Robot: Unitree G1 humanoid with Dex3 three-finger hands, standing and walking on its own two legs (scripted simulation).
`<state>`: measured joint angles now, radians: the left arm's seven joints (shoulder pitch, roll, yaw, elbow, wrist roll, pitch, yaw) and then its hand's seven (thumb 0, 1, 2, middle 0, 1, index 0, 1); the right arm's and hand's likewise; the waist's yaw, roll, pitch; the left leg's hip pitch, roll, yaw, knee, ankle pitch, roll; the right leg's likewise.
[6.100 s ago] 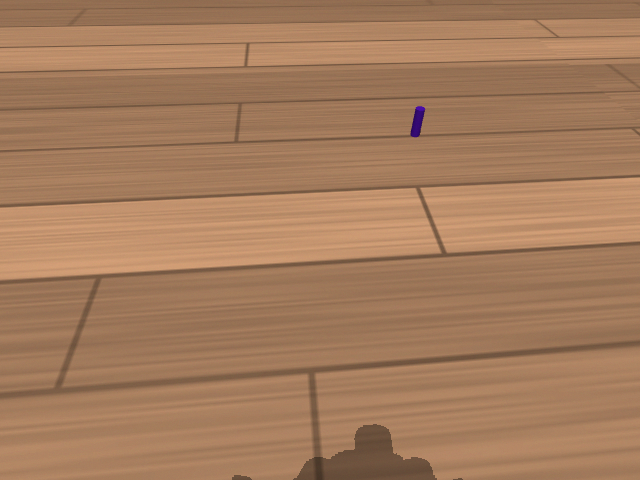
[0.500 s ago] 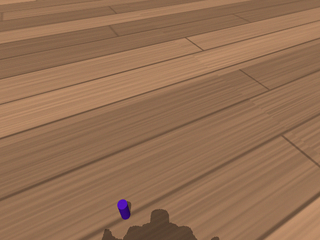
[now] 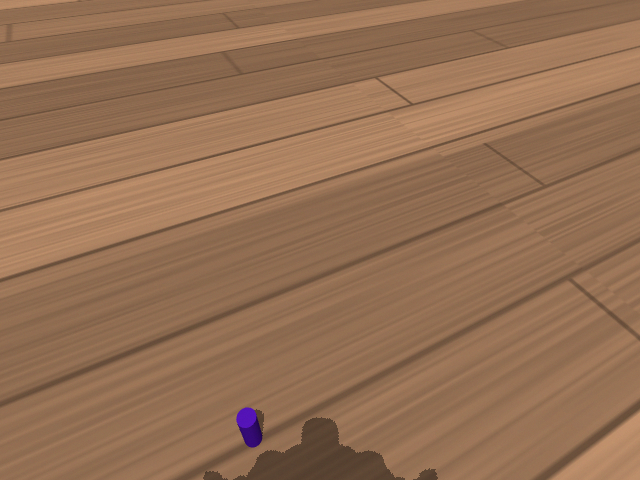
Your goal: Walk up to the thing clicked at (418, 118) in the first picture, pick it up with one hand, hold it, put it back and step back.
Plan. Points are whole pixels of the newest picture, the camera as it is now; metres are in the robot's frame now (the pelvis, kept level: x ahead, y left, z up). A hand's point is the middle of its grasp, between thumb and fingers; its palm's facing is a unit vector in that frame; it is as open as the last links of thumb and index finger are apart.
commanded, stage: walk up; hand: left
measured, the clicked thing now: (250, 428) +0.42 +0.20 -0.70
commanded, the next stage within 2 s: stand in 0.76 s
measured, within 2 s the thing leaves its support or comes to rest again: neither
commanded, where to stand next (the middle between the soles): +0.09 +0.00 m, yaw +2 degrees
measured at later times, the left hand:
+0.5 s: hand out of the picture +0.08 +0.25 -0.16, palm faces -0.01 -0.95 -0.32, open 7.4 cm
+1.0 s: hand out of the picture +0.10 +0.25 -0.15, palm faces -0.01 -0.94 -0.34, open 7.4 cm
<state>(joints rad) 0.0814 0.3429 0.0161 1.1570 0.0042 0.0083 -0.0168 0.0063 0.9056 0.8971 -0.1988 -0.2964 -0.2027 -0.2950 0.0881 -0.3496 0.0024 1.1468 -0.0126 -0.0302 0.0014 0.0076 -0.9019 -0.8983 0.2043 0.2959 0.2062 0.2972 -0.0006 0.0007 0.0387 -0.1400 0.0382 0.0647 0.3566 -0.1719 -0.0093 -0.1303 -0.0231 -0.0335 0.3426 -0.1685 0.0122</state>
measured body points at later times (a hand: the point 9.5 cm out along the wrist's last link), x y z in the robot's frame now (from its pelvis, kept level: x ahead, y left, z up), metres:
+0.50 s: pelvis +0.01 +0.00 +0.00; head +0.01 +0.01 +0.45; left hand +0.08 +0.30 -0.14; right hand +0.08 -0.30 -0.13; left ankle +0.02 +0.12 -0.75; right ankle +0.01 -0.13 -0.75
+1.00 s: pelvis +0.01 +0.00 +0.00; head +0.01 +0.00 +0.45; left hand +0.10 +0.30 -0.13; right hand +0.09 -0.30 -0.13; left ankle +0.02 +0.12 -0.75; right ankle +0.01 -0.13 -0.75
